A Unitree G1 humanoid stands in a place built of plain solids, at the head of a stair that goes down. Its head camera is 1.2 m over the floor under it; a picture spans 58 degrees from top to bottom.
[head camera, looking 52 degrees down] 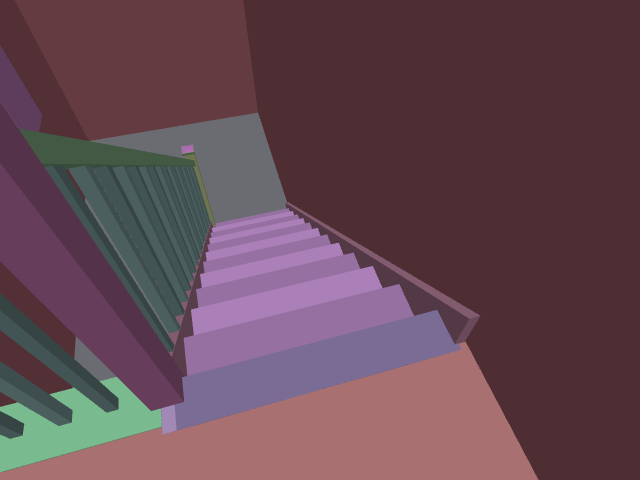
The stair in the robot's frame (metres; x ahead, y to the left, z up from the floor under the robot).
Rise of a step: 0.20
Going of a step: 0.23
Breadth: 0.81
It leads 16 degrees to the left of straight ahead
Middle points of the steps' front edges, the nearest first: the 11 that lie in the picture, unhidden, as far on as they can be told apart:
0.55 0.01 0.00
0.77 0.09 -0.20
1.00 0.15 -0.41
1.22 0.22 -0.61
1.45 0.28 -0.82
1.67 0.34 -1.02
1.90 0.41 -1.22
2.12 0.47 -1.43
2.34 0.53 -1.63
2.57 0.60 -1.84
2.79 0.66 -2.04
